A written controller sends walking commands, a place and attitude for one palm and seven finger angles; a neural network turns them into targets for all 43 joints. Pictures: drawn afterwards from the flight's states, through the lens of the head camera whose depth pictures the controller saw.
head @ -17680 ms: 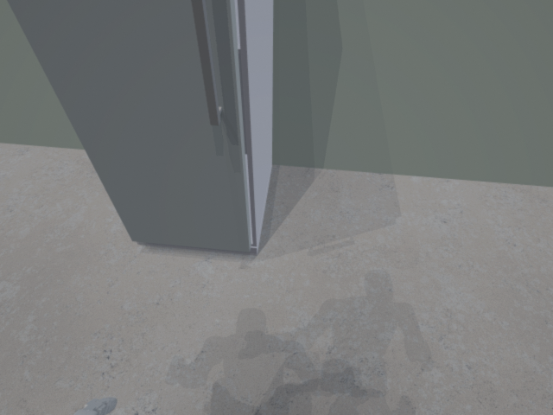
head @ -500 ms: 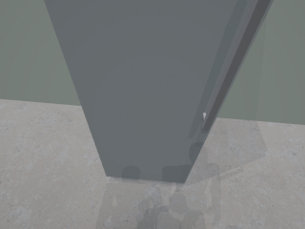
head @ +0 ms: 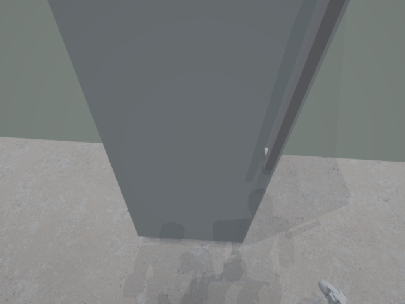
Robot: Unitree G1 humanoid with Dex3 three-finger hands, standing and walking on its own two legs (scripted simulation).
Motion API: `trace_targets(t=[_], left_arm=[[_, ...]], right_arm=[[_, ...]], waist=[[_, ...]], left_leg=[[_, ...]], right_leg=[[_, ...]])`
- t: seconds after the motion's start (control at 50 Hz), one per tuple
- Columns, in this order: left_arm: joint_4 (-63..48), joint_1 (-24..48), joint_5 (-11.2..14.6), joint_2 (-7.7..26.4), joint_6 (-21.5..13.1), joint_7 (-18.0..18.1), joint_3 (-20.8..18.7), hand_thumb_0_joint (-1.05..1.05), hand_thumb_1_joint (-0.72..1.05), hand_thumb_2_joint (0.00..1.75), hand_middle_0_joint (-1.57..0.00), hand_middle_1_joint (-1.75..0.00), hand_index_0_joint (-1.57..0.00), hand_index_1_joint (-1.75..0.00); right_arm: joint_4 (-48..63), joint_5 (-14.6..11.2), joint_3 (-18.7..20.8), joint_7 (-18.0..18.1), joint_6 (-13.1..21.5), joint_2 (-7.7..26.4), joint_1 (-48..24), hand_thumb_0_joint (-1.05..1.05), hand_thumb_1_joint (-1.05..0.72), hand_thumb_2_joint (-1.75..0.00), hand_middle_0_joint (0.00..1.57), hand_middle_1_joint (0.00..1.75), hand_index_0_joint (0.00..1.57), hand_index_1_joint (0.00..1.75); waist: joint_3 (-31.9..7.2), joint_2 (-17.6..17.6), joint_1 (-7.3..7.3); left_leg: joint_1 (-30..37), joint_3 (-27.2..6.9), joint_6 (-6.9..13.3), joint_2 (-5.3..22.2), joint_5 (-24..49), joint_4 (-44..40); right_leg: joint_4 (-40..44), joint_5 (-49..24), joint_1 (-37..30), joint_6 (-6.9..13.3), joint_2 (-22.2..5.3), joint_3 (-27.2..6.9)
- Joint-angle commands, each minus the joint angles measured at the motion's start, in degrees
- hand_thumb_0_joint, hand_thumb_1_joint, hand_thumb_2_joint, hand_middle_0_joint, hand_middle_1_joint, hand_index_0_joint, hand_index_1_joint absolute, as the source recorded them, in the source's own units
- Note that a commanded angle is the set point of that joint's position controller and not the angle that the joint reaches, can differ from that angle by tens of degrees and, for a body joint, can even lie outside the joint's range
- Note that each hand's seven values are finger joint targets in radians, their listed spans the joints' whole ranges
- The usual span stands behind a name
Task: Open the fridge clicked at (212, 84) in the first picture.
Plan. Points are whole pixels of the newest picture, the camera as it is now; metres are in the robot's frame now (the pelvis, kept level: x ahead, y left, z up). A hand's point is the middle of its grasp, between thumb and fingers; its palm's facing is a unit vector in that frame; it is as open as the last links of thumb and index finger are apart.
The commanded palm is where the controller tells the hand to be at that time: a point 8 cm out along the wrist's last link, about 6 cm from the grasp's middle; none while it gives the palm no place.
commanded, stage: raise the hand to about handle height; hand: right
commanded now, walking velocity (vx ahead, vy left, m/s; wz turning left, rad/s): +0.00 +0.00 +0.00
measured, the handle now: (296, 81) +0.48 -0.14 +0.22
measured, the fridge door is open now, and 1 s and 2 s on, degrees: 0 0 0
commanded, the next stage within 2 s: move the hooked fingers beside the handle in 1.98 s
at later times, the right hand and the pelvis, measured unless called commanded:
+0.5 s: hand (333, 284) +0.17 -0.21 +0.02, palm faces +0.03 +1.00 -0.05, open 9.8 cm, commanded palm +0.15 -0.27 +0.03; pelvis -0.02 -0.01 -0.05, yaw -3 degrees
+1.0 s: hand (376, 237) +0.23 -0.26 +0.10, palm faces +0.07 +0.99 -0.07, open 12.7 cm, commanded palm +0.19 -0.31 +0.12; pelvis -0.01 -0.02 -0.01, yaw -1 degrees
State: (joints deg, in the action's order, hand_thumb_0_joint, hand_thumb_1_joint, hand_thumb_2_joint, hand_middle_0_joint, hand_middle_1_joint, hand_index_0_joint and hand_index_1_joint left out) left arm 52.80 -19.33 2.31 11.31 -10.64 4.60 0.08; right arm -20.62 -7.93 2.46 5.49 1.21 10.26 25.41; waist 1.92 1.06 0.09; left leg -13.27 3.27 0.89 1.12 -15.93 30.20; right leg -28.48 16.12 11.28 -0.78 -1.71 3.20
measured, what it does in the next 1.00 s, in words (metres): stands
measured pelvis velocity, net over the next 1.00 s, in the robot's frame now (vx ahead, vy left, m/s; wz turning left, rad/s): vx -0.01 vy -0.02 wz -0.02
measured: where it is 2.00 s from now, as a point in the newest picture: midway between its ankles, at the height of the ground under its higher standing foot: outside the picture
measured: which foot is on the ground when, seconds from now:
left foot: down 0.00-1.00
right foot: down 0.00-1.00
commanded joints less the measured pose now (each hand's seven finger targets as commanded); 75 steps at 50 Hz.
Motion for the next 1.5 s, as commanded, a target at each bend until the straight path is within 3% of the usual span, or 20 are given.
trace_targets(t=[0.0,0.02,0.06,0.1,0.12,0.2,0.26,0.3,0.36,0.4,0.5,0.6,0.72,0.8,1.0,1.06,1.12,1.38,1.44,1.48], left_arm=[[-16.6,8.9,-0.8,9.9,-9.3,0.3,-3.9,0.00,0.90,0.90,-0.20,-0.30,-0.20,-0.30],[-18.2,9.4,-1.3,9.4,-9.4,-0.6,-4.2,0.00,0.90,0.90,-0.20,-0.30,-0.20,-0.30],[-21.6,11.1,-1.6,9.5,-9.3,-2.8,-5.2,0.00,0.90,0.90,-0.20,-0.30,-0.20,-0.30],[-25.4,11.8,-1.4,10.8,-8.0,-5.0,-6.2,0.00,0.90,0.90,-0.20,-0.30,-0.20,-0.30],[-28.0,13.0,-1.0,10.8,-7.2,-5.0,-6.3,0.00,0.90,0.90,-0.20,-0.30,-0.20,-0.30],[-34.0,13.2,-0.6,9.8,-4.2,-3.6,-5.1,0.00,0.90,0.90,-0.20,-0.30,-0.20,-0.30],[-34.5,9.9,-1.1,8.7,-3.7,-2.9,-4.4,0.00,0.90,0.90,-0.20,-0.30,-0.20,-0.30],[-33.2,7.3,-1.6,9.2,-3.8,-2.3,-3.5,0.00,0.90,0.90,-0.20,-0.30,-0.20,-0.30],[-31.4,7.5,-0.9,9.7,-5.0,-1.6,-2.7,0.00,0.90,0.90,-0.20,-0.30,-0.20,-0.30],[-31.1,8.1,-0.4,10.2,-5.4,-1.0,-2.0,0.00,0.90,0.90,-0.20,-0.30,-0.20,-0.30],[-31.2,10.8,0.6,9.3,-5.4,0.1,-1.1,0.00,0.90,0.90,-0.20,-0.30,-0.20,-0.30],[-30.6,11.4,0.1,8.6,-6.6,0.2,-0.3,0.00,0.90,0.90,-0.20,-0.30,-0.20,-0.30],[-29.0,9.3,0.7,10.0,-9.1,0.2,-0.6,0.00,0.90,0.90,-0.20,-0.30,-0.20,-0.30],[-28.3,9.1,0.9,10.5,-9.7,0.8,-0.6,0.00,0.90,0.90,-0.20,-0.30,-0.20,-0.30],[-27.3,9.8,1.3,10.9,-9.9,1.6,0.0,0.00,0.90,0.90,-0.20,-0.30,-0.20,-0.30],[-27.4,10.8,1.6,10.7,-9.4,2.0,0.6,0.00,0.90,0.90,-0.20,-0.30,-0.20,-0.30],[-27.3,11.3,1.7,10.8,-8.7,2.4,1.1,0.00,0.90,0.90,-0.20,-0.30,-0.20,-0.30],[-27.3,13.6,2.5,10.4,-7.0,2.9,2.3,0.00,0.90,0.90,-0.20,-0.30,-0.20,-0.30],[-27.5,14.0,2.4,10.7,-6.6,2.7,2.3,0.00,0.90,0.90,-0.20,-0.30,-0.20,-0.30],[-27.7,13.8,2.5,10.6,-6.6,2.5,2.2,0.00,0.90,0.90,-0.20,-0.30,-0.20,-0.30]], right_arm=[[16.1,-3.0,2.1,-3.9,14.4,0.8,-3.7,0.00,-0.74,-0.83,0.21,0.40,0.21,0.40],[12.1,-4.0,2.8,-7.1,18.2,-1.0,3.2,0.00,-0.71,-0.82,0.21,0.42,0.21,0.42],[9.3,-6.4,2.9,-15.1,26.8,-3.0,10.9,0.00,-0.67,-0.80,0.22,0.45,0.22,0.45],[6.9,-7.4,9.1,-23.1,32.9,3.3,13.5,0.00,-0.62,-0.78,0.22,0.48,0.22,0.48],[10.4,-7.5,11.5,-24.9,32.7,6.2,12.6,0.00,-0.60,-0.77,0.22,0.50,0.22,0.50],[28.7,-9.9,13.0,-23.5,26.0,8.4,3.3,0.00,-0.50,-0.73,0.23,0.55,0.23,0.55],[42.6,-7.9,10.2,-18.4,27.0,7.3,-3.8,0.00,-0.43,-0.70,0.23,0.60,0.23,0.60],[47.6,-6.5,7.2,-17.2,29.1,7.7,-11.0,0.00,-0.39,-0.68,0.24,0.63,0.24,0.63],[44.0,-6.0,4.1,-19.2,28.9,7.0,-11.5,0.00,-0.32,-0.65,0.24,0.68,0.24,0.68],[40.4,-6.3,4.7,-21.5,25.5,8.8,-11.1,0.00,-0.27,-0.63,0.25,0.70,0.25,0.70],[34.8,-9.0,12.9,-22.7,14.0,12.4,-5.6,0.00,-0.15,-0.58,0.25,0.78,0.25,0.78],[38.6,-11.3,16.5,-20.3,12.3,13.2,-8.4,0.00,-0.04,-0.53,0.26,0.86,0.26,0.86],[38.4,-10.6,15.5,-21.5,12.6,13.9,-13.3,0.00,0.10,-0.47,0.27,0.94,0.27,0.94],[38.1,-11.3,19.5,-22.6,10.6,18.2,-16.2,0.00,0.20,-0.43,0.28,1.00,0.28,1.00],[33.8,-13.2,23.7,-25.9,4.7,21.7,-24.3,0.00,0.43,-0.33,0.29,1.15,0.29,1.15],[33.5,-13.1,23.8,-27.2,2.0,23.1,-30.3,0.00,0.50,-0.30,0.30,1.20,0.30,1.20],[30.9,-13.2,25.3,-28.1,-0.2,25.1,-34.2,0.00,0.50,-0.30,0.30,1.20,0.30,1.20],[25.4,-12.6,28.8,-31.4,-5.7,32.4,-48.5,0.00,0.50,-0.30,0.30,1.20,0.30,1.20],[23.6,-12.9,31.4,-31.8,-6.6,35.4,-50.4,0.00,0.50,-0.30,0.30,1.20,0.30,1.20],[21.7,-13.0,30.9,-32.4,-7.2,34.3,-49.8,0.00,0.50,-0.30,0.30,1.20,0.30,1.20]], waist=[[0.1,-8.8,-1.91],[-1.7,-14.0,0.37],[-3.0,-16.8,2.51],[-6.4,-10.5,3.54],[-9.5,-9.3,4.52],[-14.8,-0.2,4.34],[-16.7,4.9,0.76],[-15.9,3.4,-2.56],[-13.5,5.3,-3.98],[-12.6,4.8,-3.51],[-15.5,2.1,1.22],[-14.4,-0.1,2.33],[-12.7,0.3,0.95],[-12.9,1.5,1.85],[-11.0,1.5,2.67],[-9.8,4.1,2.47],[-8.7,1.7,2.34],[-10.7,4.5,2.54],[-11.9,2.0,2.99],[-12.3,2.7,2.95]], left_leg=[[-13.7,1.6,-0.9,-0.1,-5.7,-1.0],[-15.3,1.6,-0.7,-0.4,-8.5,1.8],[-16.9,0.5,-0.3,-0.2,-7.4,7.7],[-14.8,-1.9,0.9,0.6,-0.9,12.2],[-13.6,-2.4,0.8,1.2,2.1,13.8],[-14.1,-2.4,0.4,0.2,0.5,15.5],[-17.9,-0.9,0.3,-1.0,3.7,16.7],[-20.8,-0.4,0.3,-1.7,3.5,17.4],[-23.4,-0.2,0.3,-1.8,-2.0,15.5],[-21.8,-0.1,0.5,-2.0,-3.6,14.0],[-13.0,0.9,0.3,-1.4,-1.7,10.8],[-9.3,1.8,0.1,-1.4,1.3,9.0],[-9.0,1.5,-0.2,-1.3,1.2,6.4],[-5.8,1.1,0.0,-1.1,3.6,4.5],[-0.7,1.2,0.0,-1.5,11.6,0.5],[-0.5,1.1,0.1,-1.3,10.7,-0.9],[0.2,0.7,0.0,-1.4,9.0,-2.8],[2.7,0.1,0.1,-0.9,9.4,-6.1],[4.6,-0.5,0.0,-0.5,10.6,-6.6],[4.6,-0.3,0.1,-0.6,12.0,-6.2]], right_leg=[[-4.1,-0.4,10.1,1.3,2.0,-2.6],[-6.5,0.7,14.5,0.7,2.3,-2.4],[-12.1,1.5,22.0,-0.1,2.8,-1.7],[-16.9,-0.9,24.2,-0.4,3.6,-1.1],[-18.1,-2.1,26.0,0.2,4.0,-0.2],[-18.1,-1.9,24.2,1.3,3.7,0.0],[-19.2,-4.0,19.7,1.9,2.1,-2.2],[-20.3,-4.0,18.9,2.2,1.2,-4.0],[-19.8,1.0,18.8,2.1,0.9,-5.1],[-18.2,2.8,19.1,2.3,0.9,-5.8],[-13.2,0.5,17.9,1.8,1.2,-5.6],[-10.1,-3.2,15.9,1.4,1.0,-5.4],[-7.6,-3.0,12.3,1.5,0.9,-5.1],[-6.2,-5.1,9.9,1.7,1.1,-4.8],[-2.6,-10.8,3.6,1.8,1.4,-4.4],[-1.1,-9.7,2.1,1.8,1.5,-4.6],[0.0,-8.2,1.6,2.1,1.6,-4.7],[2.7,-8.6,-2.6,2.2,2.0,-4.6],[2.7,-9.7,-2.4,2.5,2.0,-4.7],[2.7,-10.7,-2.9,2.5,2.2,-4.4]])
